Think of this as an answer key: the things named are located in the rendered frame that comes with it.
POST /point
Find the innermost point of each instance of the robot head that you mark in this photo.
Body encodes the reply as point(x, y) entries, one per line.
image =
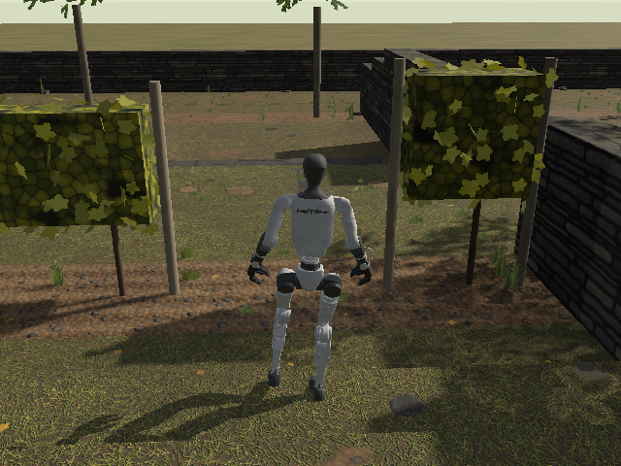
point(315, 166)

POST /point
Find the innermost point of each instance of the left robot upper arm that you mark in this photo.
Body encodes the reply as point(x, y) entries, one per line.
point(283, 203)

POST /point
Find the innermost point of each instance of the robot left forearm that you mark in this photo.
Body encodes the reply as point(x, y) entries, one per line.
point(260, 253)

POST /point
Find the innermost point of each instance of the right robot upper arm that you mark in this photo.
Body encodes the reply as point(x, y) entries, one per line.
point(343, 206)

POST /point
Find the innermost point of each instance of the robot right forearm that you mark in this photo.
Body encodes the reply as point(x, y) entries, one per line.
point(360, 256)

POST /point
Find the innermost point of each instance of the left robot shin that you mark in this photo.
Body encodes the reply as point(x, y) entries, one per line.
point(278, 340)

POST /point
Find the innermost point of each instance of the robot left hand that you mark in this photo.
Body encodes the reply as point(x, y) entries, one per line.
point(262, 270)

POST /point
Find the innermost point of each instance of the robot right hand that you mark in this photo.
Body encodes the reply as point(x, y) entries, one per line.
point(357, 271)

